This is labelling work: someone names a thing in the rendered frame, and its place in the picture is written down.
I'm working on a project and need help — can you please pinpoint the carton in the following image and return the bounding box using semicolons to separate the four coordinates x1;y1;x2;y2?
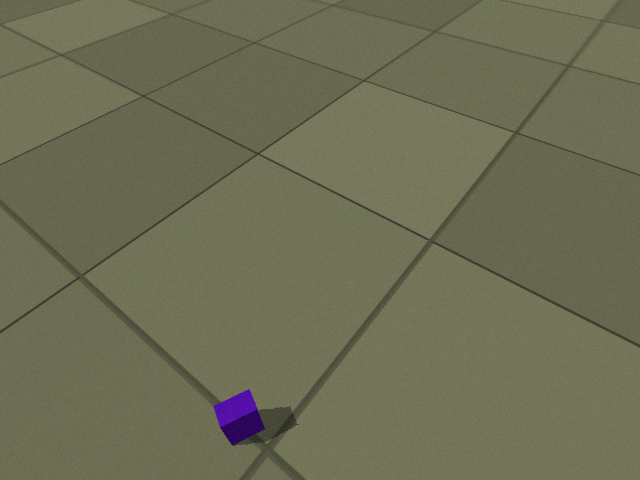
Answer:
213;389;265;446

